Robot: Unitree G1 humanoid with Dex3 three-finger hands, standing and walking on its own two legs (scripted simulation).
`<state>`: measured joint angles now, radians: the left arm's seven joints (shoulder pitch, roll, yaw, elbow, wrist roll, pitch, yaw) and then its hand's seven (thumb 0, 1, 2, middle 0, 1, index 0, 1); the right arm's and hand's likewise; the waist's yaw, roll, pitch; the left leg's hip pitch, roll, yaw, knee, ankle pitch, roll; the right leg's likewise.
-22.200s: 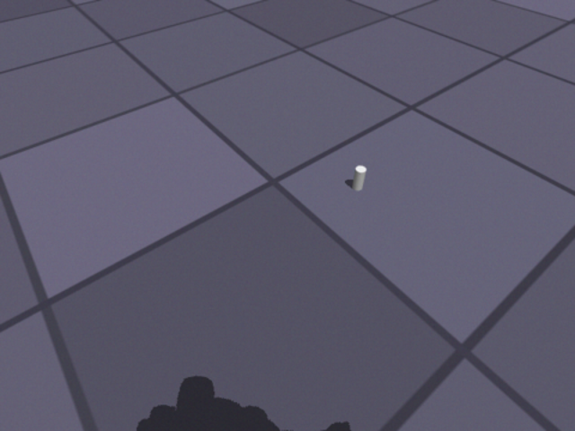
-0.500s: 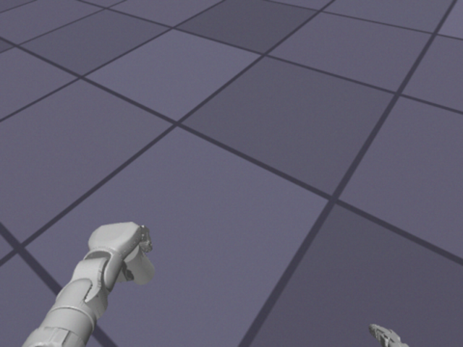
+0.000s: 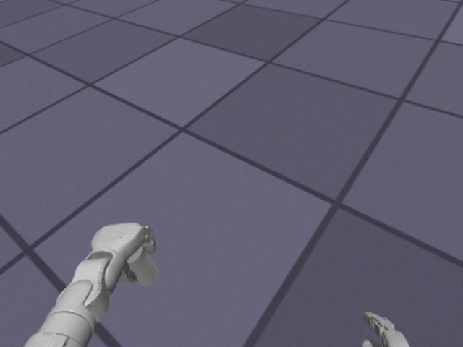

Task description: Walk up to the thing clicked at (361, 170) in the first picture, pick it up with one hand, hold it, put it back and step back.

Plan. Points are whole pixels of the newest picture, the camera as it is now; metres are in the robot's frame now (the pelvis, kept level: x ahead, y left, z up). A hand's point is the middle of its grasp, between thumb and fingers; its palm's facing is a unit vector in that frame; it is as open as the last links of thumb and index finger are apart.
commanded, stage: hold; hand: left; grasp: from above
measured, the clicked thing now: (138, 263) +0.31 +0.22 -0.08
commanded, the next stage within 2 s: crouch in 0.76 s
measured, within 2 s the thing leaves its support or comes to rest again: neither
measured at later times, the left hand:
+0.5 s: hand (127, 261) +0.29 +0.22 -0.02, palm faces -0.45 -0.06 -0.89, open 7.9 cm
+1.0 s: hand (127, 258) +0.30 +0.22 -0.02, palm faces -0.44 -0.06 -0.90, open 7.9 cm
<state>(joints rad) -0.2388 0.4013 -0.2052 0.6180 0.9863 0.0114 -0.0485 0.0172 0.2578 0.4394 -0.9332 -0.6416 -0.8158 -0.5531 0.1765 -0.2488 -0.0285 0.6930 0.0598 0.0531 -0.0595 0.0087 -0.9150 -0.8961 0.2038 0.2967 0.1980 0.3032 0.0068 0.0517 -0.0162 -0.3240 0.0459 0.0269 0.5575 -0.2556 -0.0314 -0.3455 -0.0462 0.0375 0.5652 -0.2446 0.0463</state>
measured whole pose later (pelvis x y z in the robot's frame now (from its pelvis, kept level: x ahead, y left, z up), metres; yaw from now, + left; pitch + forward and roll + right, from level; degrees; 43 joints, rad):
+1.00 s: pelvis +0.01 +0.00 +0.01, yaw +0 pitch +0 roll +0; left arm -0.23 0.40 -0.20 0.59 0.99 0.01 -0.06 0.02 0.28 0.44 -0.88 -0.72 -0.78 -0.59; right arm 0.16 -0.25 -0.02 0.69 0.06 0.07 -0.07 0.01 -0.91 -0.90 0.20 0.30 0.20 0.30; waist 0.01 0.05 0.00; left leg -0.26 0.05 0.03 0.49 -0.23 -0.03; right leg -0.28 -0.05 0.03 0.50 -0.23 0.04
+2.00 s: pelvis -0.05 +0.02 -0.28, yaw -1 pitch +36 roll -5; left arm -0.79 0.52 0.02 1.26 1.21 -0.09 0.34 0.02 0.28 0.47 -0.84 -0.77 -0.74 -0.64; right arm 0.19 -0.22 -0.03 0.74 -0.07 -0.04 0.02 0.00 -0.91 -0.89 0.21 0.30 0.20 0.30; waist -0.18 0.05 -0.18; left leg -1.89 0.02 -0.09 1.90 -0.65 -0.02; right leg -1.85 -0.03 0.03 1.83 -0.62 0.08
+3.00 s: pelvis -0.07 +0.02 -0.41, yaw -4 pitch +36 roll -8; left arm -1.04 0.73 0.08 1.46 1.29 -0.16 0.34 0.01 0.25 0.50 -0.88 -0.75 -0.75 -0.64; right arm 0.19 -0.26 0.05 0.72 -0.13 -0.04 0.12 0.00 -0.92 -0.90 0.21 0.30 0.20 0.30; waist -0.27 0.02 -0.06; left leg -2.28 -0.01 -0.15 2.32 -0.66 -0.03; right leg -2.20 0.00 0.02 2.22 -0.64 0.07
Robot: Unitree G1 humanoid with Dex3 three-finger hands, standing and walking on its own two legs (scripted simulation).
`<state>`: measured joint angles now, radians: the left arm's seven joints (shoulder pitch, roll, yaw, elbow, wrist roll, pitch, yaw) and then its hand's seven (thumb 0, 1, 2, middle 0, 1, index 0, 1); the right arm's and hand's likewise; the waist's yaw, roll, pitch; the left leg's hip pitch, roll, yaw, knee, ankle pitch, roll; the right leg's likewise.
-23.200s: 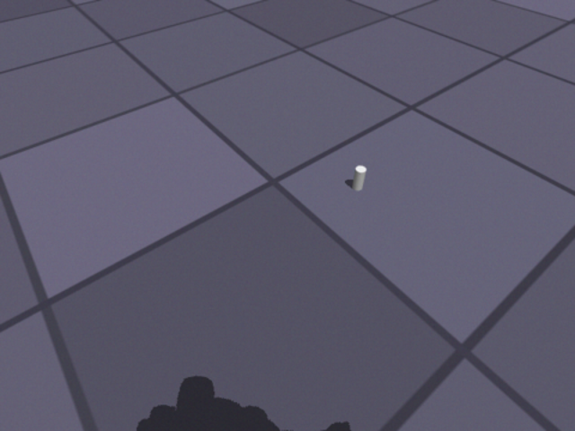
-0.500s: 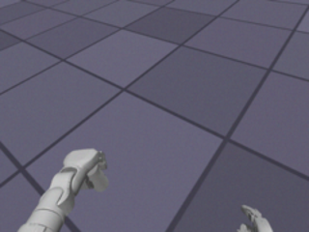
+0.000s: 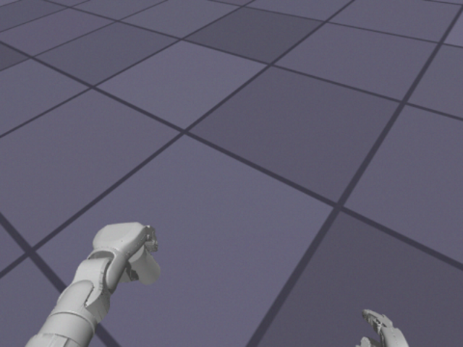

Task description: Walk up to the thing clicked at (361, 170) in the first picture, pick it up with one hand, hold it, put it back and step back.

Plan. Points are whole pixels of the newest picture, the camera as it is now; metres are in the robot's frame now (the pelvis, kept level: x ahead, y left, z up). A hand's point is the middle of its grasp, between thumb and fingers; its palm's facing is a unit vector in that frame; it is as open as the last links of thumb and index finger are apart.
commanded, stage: crouch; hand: left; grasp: from above
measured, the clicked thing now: (140, 262) +0.31 +0.22 -0.07
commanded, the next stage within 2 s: lower in 1.98 s
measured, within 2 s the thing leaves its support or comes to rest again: neither
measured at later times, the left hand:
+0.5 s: hand (148, 280) +0.33 +0.24 -0.20, palm faces -0.44 +0.05 -0.90, open 8.0 cm
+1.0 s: hand (168, 294) +0.38 +0.25 -0.44, palm faces -0.47 +0.00 -0.89, open 8.0 cm
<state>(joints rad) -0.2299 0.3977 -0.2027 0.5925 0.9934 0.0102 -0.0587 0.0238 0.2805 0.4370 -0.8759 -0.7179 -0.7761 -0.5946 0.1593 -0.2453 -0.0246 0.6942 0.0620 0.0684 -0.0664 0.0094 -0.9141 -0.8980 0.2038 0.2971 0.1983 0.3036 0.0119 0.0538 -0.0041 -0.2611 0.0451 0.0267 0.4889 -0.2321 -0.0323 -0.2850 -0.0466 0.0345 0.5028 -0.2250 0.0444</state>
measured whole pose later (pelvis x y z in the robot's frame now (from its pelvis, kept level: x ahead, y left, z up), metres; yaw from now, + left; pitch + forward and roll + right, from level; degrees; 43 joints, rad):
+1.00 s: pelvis -0.06 +0.02 -0.28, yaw -1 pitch +36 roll -5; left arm -0.79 0.52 0.02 1.26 1.21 -0.09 0.34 0.02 0.28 0.47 -0.84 -0.77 -0.74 -0.64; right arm 0.19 -0.22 -0.03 0.74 -0.07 -0.04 0.02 0.00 -0.91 -0.89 0.21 0.30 0.20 0.30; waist -0.18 0.05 -0.18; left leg -1.89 0.02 -0.09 1.90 -0.65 -0.02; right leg -1.85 -0.03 0.03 1.83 -0.62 0.08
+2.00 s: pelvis -0.08 +0.02 -0.41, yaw -4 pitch +36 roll -8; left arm -1.04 0.73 0.08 1.46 1.29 -0.16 0.34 0.01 0.25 0.50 -0.88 -0.75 -0.75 -0.64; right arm 0.19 -0.26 0.05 0.72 -0.13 -0.04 0.12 0.00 -0.92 -0.90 0.21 0.30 0.20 0.30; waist -0.27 0.02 -0.06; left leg -2.28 -0.01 -0.15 2.32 -0.66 -0.03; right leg -2.20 0.00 0.02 2.22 -0.64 0.07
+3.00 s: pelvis -0.06 +0.02 -0.46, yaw -8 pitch +33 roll -12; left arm -1.08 0.85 0.13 1.61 1.34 -0.21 0.45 0.03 0.29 0.38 -0.99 -0.61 -0.83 -0.49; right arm 0.17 -0.29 0.14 0.70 -0.20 -0.10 0.18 0.00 -0.91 -0.89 0.21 0.30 0.20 0.30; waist -0.33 -0.03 0.03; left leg -2.39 -0.02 -0.21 2.50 -0.72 -0.02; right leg -2.28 0.02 -0.01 2.36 -0.68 0.08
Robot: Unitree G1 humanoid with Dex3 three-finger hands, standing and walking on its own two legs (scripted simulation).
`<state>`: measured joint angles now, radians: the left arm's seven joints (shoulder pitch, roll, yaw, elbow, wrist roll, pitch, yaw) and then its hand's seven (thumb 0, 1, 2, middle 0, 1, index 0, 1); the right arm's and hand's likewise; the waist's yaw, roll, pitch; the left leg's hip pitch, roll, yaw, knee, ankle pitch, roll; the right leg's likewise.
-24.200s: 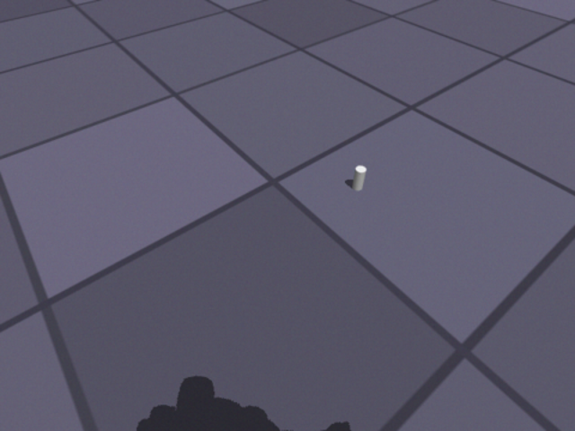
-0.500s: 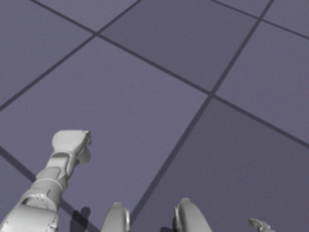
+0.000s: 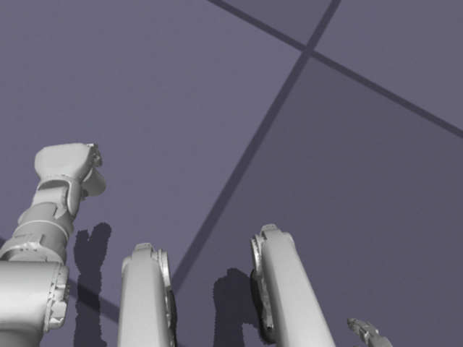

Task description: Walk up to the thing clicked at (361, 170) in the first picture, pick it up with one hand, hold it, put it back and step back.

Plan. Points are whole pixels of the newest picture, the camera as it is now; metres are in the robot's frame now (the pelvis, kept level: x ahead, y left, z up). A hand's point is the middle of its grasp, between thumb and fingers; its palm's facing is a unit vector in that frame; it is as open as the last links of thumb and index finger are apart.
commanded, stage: crouch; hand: left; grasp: from above
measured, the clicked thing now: (86, 178) +0.45 +0.24 -0.20
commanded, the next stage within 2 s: lower in 0.98 s
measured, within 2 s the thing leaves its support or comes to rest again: rests again in 1.80 s
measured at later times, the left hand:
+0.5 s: hand (88, 177) +0.47 +0.25 -0.24, palm faces -0.47 -0.03 -0.88, open 8.1 cm
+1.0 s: hand (95, 179) +0.48 +0.25 -0.29, palm faces -0.46 -0.02 -0.89, open 8.0 cm
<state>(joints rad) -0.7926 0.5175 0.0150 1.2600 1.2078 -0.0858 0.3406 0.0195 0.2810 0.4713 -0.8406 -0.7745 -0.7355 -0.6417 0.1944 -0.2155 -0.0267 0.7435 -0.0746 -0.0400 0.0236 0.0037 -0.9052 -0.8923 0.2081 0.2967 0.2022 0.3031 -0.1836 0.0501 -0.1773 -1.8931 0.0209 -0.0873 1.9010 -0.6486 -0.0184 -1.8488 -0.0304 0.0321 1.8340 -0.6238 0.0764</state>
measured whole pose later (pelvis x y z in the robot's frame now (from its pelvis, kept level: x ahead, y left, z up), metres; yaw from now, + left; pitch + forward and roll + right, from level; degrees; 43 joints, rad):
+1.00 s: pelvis -0.02 +0.00 -0.13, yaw -3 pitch +36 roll -8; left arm -1.04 0.73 0.08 1.46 1.29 -0.16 0.34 0.01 0.25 0.50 -0.88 -0.75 -0.75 -0.64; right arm 0.19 -0.26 0.05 0.72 -0.13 -0.04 0.12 0.00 -0.92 -0.90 0.21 0.30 0.20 0.30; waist -0.27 0.02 -0.06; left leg -2.28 -0.01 -0.15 2.32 -0.66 -0.03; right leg -2.20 0.00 0.02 2.22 -0.64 0.07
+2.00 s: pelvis +0.00 +0.01 -0.18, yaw -7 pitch +33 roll -12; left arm -1.08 0.85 0.13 1.61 1.34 -0.21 0.45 0.03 0.29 0.38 -0.99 -0.61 -0.83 -0.49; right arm 0.17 -0.29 0.14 0.70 -0.20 -0.10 0.18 0.00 -0.91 -0.89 0.21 0.30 0.20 0.30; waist -0.33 -0.03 0.03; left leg -2.39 -0.02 -0.21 2.50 -0.72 -0.02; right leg -2.28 0.02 -0.01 2.36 -0.68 0.08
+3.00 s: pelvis +0.00 +0.01 -0.18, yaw -8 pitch +33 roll -13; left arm -1.08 0.88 0.12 1.62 1.33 -0.21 0.46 0.00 -0.01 0.70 -0.49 -0.78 -0.50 -0.76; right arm 0.16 -0.30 0.16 0.68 -0.21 -0.11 0.22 0.00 -0.91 -0.90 0.21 0.30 0.20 0.30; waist -0.33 -0.03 0.04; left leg -2.39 -0.02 -0.23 2.52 -0.72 -0.03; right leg -2.28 0.02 -0.03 2.36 -0.68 0.07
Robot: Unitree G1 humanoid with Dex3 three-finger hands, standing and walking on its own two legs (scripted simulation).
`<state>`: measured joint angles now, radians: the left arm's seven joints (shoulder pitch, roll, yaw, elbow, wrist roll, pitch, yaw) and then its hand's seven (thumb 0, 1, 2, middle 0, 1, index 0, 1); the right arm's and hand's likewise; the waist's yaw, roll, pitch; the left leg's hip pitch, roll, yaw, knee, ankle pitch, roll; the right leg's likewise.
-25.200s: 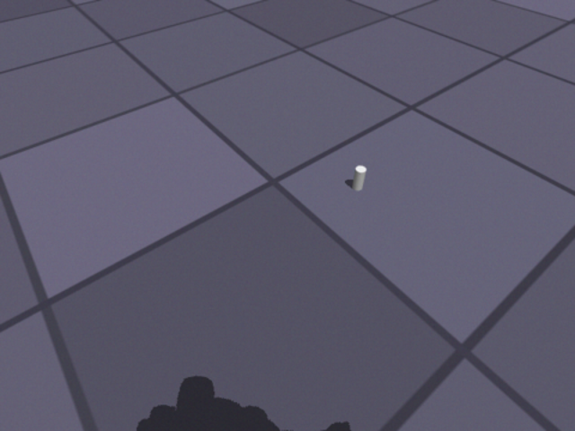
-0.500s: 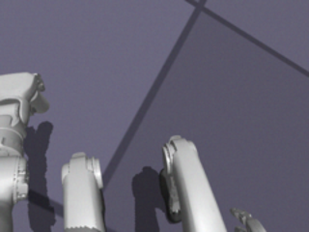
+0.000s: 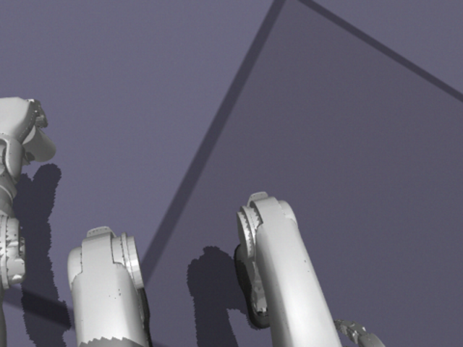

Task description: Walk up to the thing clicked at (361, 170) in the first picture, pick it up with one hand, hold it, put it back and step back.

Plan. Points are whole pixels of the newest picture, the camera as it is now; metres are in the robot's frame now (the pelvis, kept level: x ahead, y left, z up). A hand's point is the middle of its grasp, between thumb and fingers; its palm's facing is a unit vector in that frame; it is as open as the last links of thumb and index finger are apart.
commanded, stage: lower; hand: left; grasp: from above
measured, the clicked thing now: (30, 140) +0.50 +0.27 -0.21
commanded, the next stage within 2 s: rest in 0.42 s
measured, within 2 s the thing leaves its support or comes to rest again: rests again in 0.80 s
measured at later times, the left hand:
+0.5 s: hand (28, 150) +0.49 +0.28 -0.21, palm faces -0.47 -0.06 -0.88, open 7.9 cm
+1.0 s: hand (35, 150) +0.50 +0.28 -0.25, palm faces -0.46 -0.08 -0.88, open 7.8 cm
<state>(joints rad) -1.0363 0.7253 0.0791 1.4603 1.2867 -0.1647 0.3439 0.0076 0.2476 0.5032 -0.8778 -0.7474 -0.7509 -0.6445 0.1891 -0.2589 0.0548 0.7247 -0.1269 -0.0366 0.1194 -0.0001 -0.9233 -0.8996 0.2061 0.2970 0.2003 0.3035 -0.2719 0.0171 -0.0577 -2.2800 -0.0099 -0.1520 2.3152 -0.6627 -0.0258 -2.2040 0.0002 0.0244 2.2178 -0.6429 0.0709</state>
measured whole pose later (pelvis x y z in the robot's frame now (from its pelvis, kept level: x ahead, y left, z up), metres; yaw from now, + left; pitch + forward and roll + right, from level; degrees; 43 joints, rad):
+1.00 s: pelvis +0.01 +0.01 -0.05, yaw -4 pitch +33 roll -12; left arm -1.08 0.85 0.13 1.61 1.34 -0.21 0.45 0.03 0.29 0.38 -0.99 -0.61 -0.83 -0.49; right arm 0.17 -0.29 0.14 0.70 -0.20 -0.10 0.18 0.00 -0.91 -0.89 0.21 0.30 0.20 0.30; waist -0.33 -0.03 0.03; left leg -2.39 -0.02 -0.21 2.50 -0.72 -0.02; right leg -2.28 0.02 -0.01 2.36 -0.68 0.08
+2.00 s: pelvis +0.01 +0.01 -0.05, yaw -5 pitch +33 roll -13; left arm -1.08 0.88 0.12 1.62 1.33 -0.21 0.46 0.00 -0.01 0.70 -0.49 -0.78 -0.50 -0.76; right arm 0.16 -0.30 0.16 0.68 -0.21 -0.11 0.22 0.00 -0.91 -0.90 0.21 0.30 0.20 0.30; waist -0.33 -0.03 0.04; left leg -2.39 -0.02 -0.23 2.52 -0.72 -0.03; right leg -2.28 0.02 -0.03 2.36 -0.68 0.07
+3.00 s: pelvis -0.01 +0.00 +0.02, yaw +0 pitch +34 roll -9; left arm -1.06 0.78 -0.02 1.41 1.26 -0.27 0.20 0.00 -0.32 0.84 -0.31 -0.79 -0.29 -0.80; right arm 0.17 -0.32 0.09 0.65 -0.11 0.05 0.08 0.00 -0.92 -0.90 0.20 0.30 0.20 0.30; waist -0.26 -0.01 -0.06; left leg -2.23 -0.02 -0.15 2.26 -0.63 -0.01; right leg -2.15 -0.02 0.01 2.15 -0.61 0.05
